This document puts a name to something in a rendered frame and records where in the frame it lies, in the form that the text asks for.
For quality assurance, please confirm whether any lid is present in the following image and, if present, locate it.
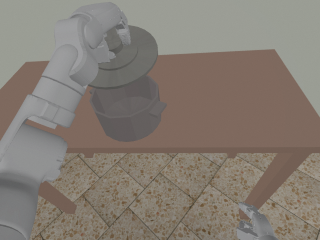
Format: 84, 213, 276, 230
88, 25, 158, 90

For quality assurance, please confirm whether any knob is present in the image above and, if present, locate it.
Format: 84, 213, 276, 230
104, 35, 123, 54

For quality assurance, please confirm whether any robot left upper arm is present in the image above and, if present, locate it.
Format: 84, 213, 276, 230
0, 123, 68, 240

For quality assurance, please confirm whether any table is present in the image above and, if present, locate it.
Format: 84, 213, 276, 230
0, 49, 320, 220

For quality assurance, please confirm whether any robot left hand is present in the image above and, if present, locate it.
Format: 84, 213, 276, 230
72, 2, 131, 64

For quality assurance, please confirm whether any robot right hand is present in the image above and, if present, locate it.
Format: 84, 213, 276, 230
236, 202, 276, 240

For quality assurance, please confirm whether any left robot forearm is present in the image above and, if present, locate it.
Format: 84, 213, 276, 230
0, 11, 104, 162

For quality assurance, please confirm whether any pot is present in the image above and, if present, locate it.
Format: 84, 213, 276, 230
89, 75, 167, 142

